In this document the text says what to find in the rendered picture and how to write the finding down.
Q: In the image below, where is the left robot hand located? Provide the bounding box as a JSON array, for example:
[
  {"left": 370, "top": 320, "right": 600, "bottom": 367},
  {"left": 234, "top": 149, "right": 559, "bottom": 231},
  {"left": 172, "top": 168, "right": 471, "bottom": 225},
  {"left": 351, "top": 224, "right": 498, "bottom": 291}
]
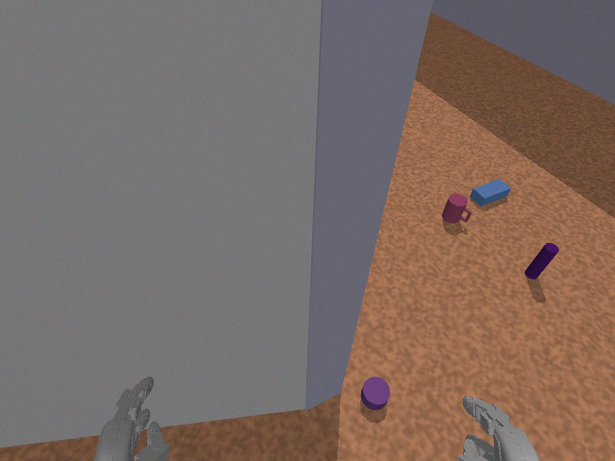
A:
[{"left": 94, "top": 376, "right": 170, "bottom": 461}]

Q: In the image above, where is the right robot hand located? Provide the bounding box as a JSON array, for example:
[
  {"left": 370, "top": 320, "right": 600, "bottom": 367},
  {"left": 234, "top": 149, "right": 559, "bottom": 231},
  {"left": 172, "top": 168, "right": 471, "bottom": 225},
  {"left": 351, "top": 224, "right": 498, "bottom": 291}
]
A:
[{"left": 458, "top": 396, "right": 540, "bottom": 461}]

